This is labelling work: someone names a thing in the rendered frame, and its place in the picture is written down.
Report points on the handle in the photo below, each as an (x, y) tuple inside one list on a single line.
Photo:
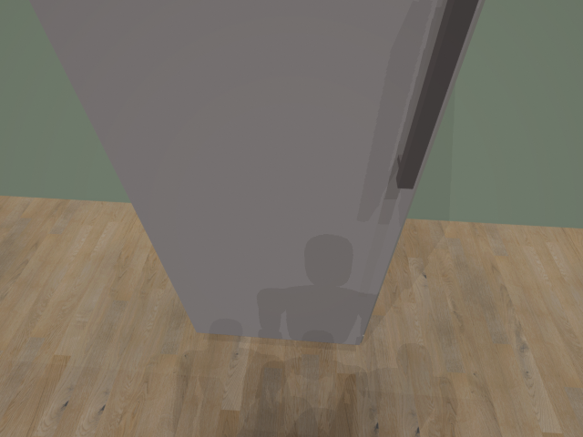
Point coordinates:
[(451, 36)]

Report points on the fridge door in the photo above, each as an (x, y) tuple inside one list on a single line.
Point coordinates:
[(257, 141)]

